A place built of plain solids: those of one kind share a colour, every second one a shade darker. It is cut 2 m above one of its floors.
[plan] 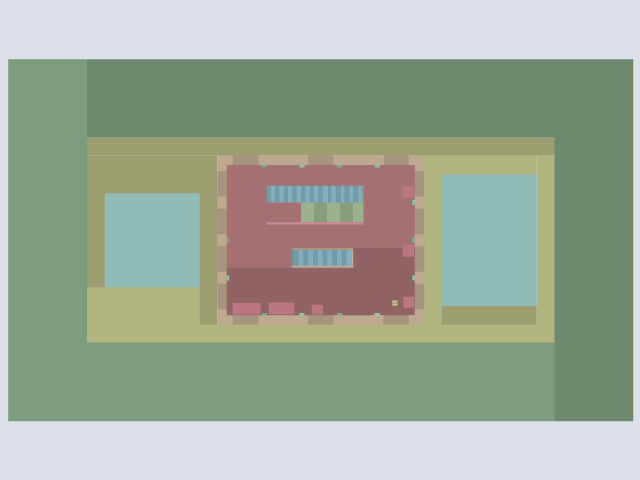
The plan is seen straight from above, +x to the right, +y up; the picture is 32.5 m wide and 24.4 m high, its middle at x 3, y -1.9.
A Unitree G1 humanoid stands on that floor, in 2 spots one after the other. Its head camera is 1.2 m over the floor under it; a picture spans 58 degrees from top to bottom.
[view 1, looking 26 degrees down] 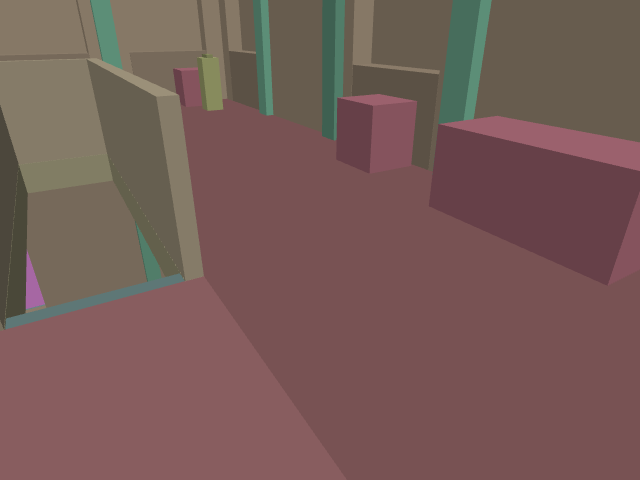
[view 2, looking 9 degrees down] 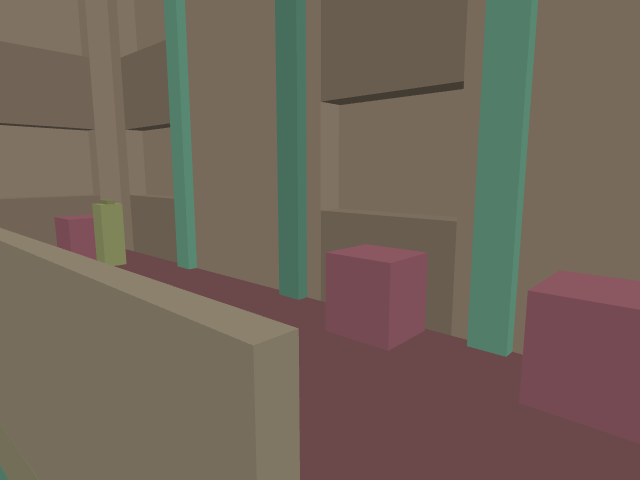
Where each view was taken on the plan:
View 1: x -0.48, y -2.81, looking -31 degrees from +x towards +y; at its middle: floor_storey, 2.74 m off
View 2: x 1.07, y -2.81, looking -48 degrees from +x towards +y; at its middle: wall_storey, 3.98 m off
